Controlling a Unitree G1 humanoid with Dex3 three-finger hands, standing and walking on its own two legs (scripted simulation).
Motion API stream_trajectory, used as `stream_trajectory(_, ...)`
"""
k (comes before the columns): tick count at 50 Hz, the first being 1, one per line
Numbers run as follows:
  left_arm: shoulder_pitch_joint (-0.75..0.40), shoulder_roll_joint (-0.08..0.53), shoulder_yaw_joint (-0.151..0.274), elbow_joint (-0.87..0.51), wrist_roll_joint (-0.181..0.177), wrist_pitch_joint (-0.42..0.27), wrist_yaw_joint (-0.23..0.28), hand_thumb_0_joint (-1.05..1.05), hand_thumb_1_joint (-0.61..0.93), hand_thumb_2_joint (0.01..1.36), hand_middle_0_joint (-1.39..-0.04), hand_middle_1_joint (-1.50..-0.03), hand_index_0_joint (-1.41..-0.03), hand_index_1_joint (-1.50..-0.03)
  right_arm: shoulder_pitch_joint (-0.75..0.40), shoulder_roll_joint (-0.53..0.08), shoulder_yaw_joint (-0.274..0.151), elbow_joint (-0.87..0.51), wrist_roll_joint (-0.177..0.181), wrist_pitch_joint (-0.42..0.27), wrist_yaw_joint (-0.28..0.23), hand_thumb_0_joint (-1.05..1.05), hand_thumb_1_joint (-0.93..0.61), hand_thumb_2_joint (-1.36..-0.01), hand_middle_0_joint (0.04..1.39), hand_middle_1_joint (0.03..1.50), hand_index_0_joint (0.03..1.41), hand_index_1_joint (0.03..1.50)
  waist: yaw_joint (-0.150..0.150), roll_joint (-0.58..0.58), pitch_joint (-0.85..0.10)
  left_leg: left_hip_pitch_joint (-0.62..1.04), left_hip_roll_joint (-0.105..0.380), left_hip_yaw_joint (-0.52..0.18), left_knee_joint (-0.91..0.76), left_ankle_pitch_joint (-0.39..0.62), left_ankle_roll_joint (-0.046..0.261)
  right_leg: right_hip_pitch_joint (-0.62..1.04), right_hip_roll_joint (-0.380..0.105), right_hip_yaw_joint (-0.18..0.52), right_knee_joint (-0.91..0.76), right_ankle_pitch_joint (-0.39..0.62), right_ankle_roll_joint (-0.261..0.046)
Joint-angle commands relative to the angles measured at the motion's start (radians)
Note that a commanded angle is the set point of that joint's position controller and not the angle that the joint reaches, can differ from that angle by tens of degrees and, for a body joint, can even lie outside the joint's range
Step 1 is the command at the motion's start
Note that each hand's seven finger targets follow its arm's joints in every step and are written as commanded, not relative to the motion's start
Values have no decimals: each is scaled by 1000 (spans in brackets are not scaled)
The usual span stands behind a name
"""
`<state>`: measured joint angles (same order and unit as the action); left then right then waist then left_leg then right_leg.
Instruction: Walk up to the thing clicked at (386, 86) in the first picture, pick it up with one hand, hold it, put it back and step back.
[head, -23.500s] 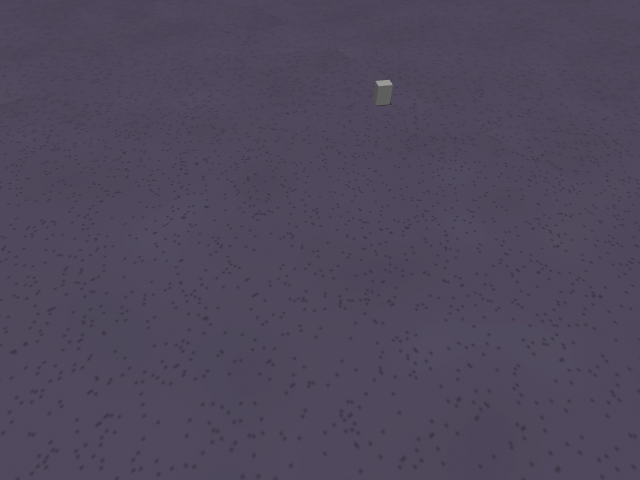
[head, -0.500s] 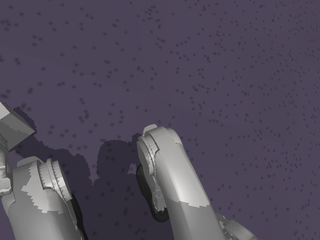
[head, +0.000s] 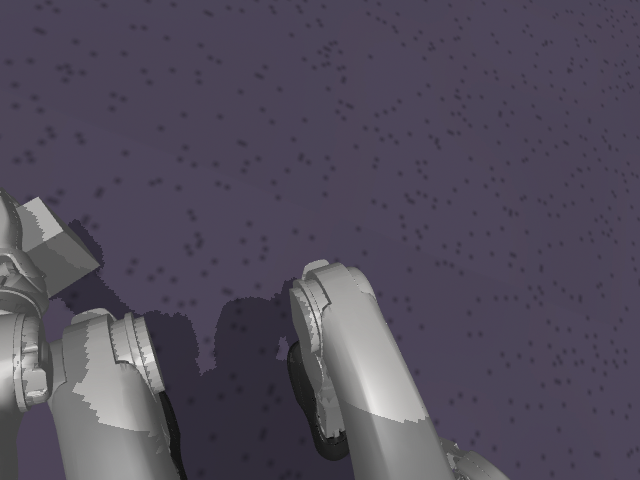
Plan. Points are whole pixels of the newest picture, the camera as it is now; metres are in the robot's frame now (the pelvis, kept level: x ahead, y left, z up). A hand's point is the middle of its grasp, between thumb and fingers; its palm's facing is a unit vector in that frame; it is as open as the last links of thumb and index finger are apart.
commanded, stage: settle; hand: left
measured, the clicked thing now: (41, 252) +0.42 +0.28 -0.26
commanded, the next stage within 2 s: go down in 0.22 s
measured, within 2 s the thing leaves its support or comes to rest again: neither
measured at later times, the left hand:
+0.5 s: hand out of the picture +0.41 +0.29 -0.10, palm faces -0.32 -0.24 -0.92, open 8.8 cm
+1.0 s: hand out of the picture +0.38 +0.32 +0.07, palm faces -0.32 -0.29 -0.90, open 12.8 cm
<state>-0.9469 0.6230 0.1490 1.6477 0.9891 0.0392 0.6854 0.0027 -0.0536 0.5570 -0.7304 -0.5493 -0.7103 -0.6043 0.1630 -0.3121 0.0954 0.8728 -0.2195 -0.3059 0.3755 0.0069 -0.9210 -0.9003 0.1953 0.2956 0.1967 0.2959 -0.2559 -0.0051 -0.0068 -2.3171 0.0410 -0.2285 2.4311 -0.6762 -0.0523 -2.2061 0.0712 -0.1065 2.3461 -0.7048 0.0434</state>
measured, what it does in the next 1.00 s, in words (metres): rises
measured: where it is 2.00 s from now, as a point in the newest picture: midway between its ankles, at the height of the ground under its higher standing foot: (250, 445)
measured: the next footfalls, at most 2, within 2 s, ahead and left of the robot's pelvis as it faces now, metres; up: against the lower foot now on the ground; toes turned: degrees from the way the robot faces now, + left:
none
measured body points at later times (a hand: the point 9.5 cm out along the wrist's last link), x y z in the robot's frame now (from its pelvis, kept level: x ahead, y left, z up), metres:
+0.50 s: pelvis -0.01 -0.01 +0.04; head +0.20 +0.02 +0.43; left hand +0.42 +0.30 -0.05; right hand +0.05 -0.28 -0.09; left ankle +0.07 +0.14 -0.29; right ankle +0.10 -0.12 -0.29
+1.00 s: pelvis +0.01 +0.00 +0.17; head +0.16 +0.04 +0.59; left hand +0.39 +0.33 +0.12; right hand +0.16 -0.26 +0.05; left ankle +0.07 +0.14 -0.29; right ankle +0.10 -0.12 -0.29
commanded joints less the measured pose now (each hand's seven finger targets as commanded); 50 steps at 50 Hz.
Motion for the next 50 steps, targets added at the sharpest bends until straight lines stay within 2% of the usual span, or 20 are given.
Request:
stream_trajectory(1,-274,137,-7,-191,-9,27,35,0,213,607,-795,-560,-765,-591,178,-267,-115,-12,30,27,-11,0,-916,-905,200,299,199,299,-7,366,-750,539,-4,161,-255,185,56,335,24,-71,-282,275,-76)
stream_trajectory(5,-267,105,-18,-204,-27,69,-4,0,206,558,-780,-536,-757,-560,175,-254,-138,-7,51,57,-27,0,-915,-905,200,299,199,299,8,311,-727,510,-5,161,-302,128,64,299,22,-59,-319,212,-76)
stream_trajectory(7,-304,139,-1,-269,-23,76,-27,0,221,567,-790,-553,-769,-575,204,-249,-147,9,56,69,-33,0,-916,-905,199,299,199,299,15,298,-766,532,-7,165,-304,162,66,324,20,-54,-320,246,-75)
stream_trajectory(11,-282,84,-31,-204,-12,96,-76,0,276,543,-803,-575,-798,-580,187,-236,-157,16,69,78,-48,0,-915,-905,199,299,199,299,14,238,-694,497,-11,159,-328,115,70,269,13,-52,-324,197,-77)
stream_trajectory(15,-279,89,-34,-163,-18,106,-124,0,341,467,-824,-578,-843,-559,199,-229,-161,27,63,80,-68,0,-915,-905,199,300,199,300,10,162,-625,433,-25,176,-347,54,77,286,8,-29,-373,112,-73)
stream_trajectory(17,-305,73,-48,-197,-41,104,-144,0,342,410,-799,-599,-839,-558,195,-215,-162,21,64,75,-78,0,-917,-906,199,300,199,300,20,134,-645,425,-30,193,-355,50,78,342,7,-10,-406,87,-70)
stream_trajectory(21,-309,93,-61,-235,-53,101,-171,0,22,539,-479,-758,-519,-716,165,-210,-159,-19,79,71,-101,0,-915,-904,200,300,199,300,54,159,-741,474,-32,205,-363,63,74,393,6,5,-420,83,-72)
stream_trajectory(22,-344,148,-45,-322,-46,92,-178,0,-58,582,-458,-766,-485,-738,184,-213,-160,-12,83,76,-107,0,-915,-905,200,300,199,300,58,162,-788,495,-33,208,-362,84,77,431,3,11,-426,104,-70)
stream_trajectory(23,-364,175,-27,-408,-41,90,-176,0,-132,620,-445,-765,-459,-750,175,-212,-165,-29,94,82,-114,0,-916,-905,200,300,199,300,92,200,-872,549,-32,213,-370,109,75,458,-3,14,-428,127,-73)
stream_trajectory(24,-314,168,-29,-354,-29,99,-177,0,-173,657,-449,-749,-442,-755,176,-210,-163,-27,97,90,-120,0,-918,-908,200,300,199,300,82,185,-858,554,-27,211,-377,112,76,469,-2,12,-429,134,-73)
stream_trajectory(25,-338,210,-8,-516,-36,92,-181,0,-201,683,-448,-736,-429,-756,172,-201,-168,-47,109,99,-129,0,-919,-908,200,300,199,300,116,231,-944,606,-29,221,-389,134,76,506,-4,25,-446,155,-75)
stream_trajectory(27,-282,184,-23,-538,-27,108,-191,0,-199,682,-466,-726,-440,-752,180,-198,-178,-68,128,126,-146,0,-921,-909,200,300,199,300,112,214,-953,630,-26,224,-422,133,79,541,-3,30,-481,167,-75)
stream_trajectory(28,-261,190,-32,-660,-29,112,-200,0,-193,685,-482,-710,-451,-742,170,-182,-179,-89,139,140,-156,0,-921,-909,200,300,199,300,136,251,-999,664,-27,235,-451,144,77,595,-2,44,-517,168,-78)
stream_trajectory(32,-141,122,-58,-670,-77,181,-245,0,-208,678,-423,-754,-411,-766,156,-158,-186,-115,172,179,-206,0,-919,-908,200,300,199,300,113,125,-884,649,-24,221,-527,109,89,632,5,53,-630,134,-69)
stream_trajectory(35,-38,93,-88,-604,-105,223,-300,0,-228,686,-384,-787,-382,-788,127,-145,-179,-126,185,191,-242,0,-917,-907,200,300,199,300,115,40,-742,624,-23,196,-600,62,92,615,8,37,-671,80,-66)
stream_trajectory(37,-89,81,-111,-655,-127,238,-334,0,-219,681,-395,-768,-388,-773,126,-145,-176,-141,190,195,-266,0,-916,-907,200,300,199,300,108,51,-755,678,-25,191,-639,76,90,642,3,37,-696,105,-66)
stream_trajectory(39,-69,11,-162,-642,-140,253,-368,0,-233,698,-391,-759,-378,-771,123,-146,-174,-148,199,197,-284,0,-915,-907,200,300,199,300,106,61,-726,747,-21,180,-689,84,81,651,1,27,-709,126,-71)
stream_trajectory(42,-63,-11,-200,-606,-117,253,-408,0,-275,720,-365,-742,-345,-762,138,-151,-167,-154,208,202,-315,0,-912,-906,200,300,199,300,99,83,-653,818,-16,176,-744,114,74,654,-5,19,-725,173,-78)
stream_trajectory(48,-78,10,-172,-730,-110,181,-399,0,-423,723,-302,-651,-272,-694,117,-123,-161,-186,203,208,-348,0,-906,-910,200,300,199,300,143,162,-658,909,-18,196,-804,134,63,692,-17,26,-763,174,-87)
stream_trajectory(50,-72,45,-130,-827,-103,162,-374,0,-447,790,-309,-665,-254,-730,110,-119,-167,-199,205,212,-356,0,-906,-909,199,300,199,300,170,193,-754,975,-21,212,-814,178,61,740,-21,32,-779,211,-88)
